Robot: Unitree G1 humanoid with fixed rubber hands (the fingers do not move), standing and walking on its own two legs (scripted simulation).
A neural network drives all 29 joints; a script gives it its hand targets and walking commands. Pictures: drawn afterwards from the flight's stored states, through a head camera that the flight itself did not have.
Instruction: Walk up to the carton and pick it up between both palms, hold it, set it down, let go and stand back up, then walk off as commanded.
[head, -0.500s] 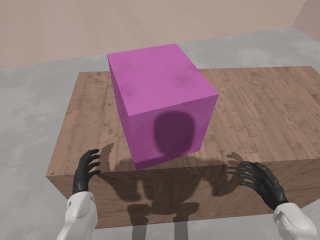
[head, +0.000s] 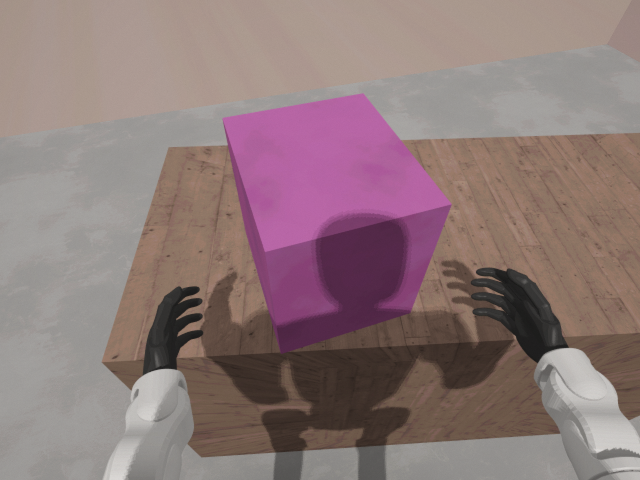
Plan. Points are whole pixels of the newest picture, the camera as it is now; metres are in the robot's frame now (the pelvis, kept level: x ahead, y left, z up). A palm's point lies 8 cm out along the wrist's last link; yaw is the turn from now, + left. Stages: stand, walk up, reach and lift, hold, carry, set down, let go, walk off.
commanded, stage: reach and lift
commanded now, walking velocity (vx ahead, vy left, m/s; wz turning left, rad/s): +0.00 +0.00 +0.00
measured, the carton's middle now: (322, 222) +0.46 +0.02 +0.03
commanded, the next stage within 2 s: none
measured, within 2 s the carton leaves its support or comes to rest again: neither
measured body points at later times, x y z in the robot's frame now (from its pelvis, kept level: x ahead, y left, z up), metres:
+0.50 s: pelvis -0.02 +0.00 +0.00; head -0.01 +0.00 +0.45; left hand +0.30 +0.20 +0.10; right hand +0.37 -0.20 +0.11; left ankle +0.03 +0.12 -0.74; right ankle -0.02 -0.11 -0.74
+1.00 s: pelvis +0.00 +0.00 +0.00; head +0.02 -0.02 +0.45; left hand +0.35 +0.22 +0.13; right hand +0.44 -0.18 +0.15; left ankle +0.03 +0.12 -0.74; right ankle -0.02 -0.12 -0.74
